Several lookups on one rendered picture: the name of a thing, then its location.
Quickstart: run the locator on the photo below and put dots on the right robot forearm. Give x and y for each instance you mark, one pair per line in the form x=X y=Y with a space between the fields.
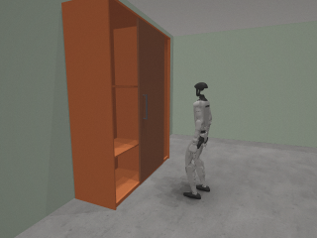
x=208 y=127

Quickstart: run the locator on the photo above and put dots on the robot left hand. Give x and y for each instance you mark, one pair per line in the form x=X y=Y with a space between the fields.
x=193 y=148

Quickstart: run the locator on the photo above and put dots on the left robot upper arm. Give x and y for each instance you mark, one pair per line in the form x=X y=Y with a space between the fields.
x=198 y=111

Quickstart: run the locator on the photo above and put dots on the robot right foot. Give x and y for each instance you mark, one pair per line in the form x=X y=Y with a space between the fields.
x=200 y=187

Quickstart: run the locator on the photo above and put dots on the wardrobe door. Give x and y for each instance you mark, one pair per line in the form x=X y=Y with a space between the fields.
x=165 y=101
x=150 y=78

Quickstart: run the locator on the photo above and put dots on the left robot forearm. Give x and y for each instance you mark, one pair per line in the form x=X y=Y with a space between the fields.
x=198 y=129

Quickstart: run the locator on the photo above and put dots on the right robot upper arm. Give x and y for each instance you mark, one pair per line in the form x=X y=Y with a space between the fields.
x=210 y=115

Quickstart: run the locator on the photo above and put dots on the robot left shin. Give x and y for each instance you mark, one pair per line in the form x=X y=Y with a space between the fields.
x=191 y=176

